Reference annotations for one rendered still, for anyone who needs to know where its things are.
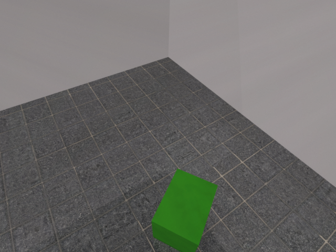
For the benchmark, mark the carton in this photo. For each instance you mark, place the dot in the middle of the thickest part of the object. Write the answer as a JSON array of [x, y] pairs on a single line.
[[182, 214]]

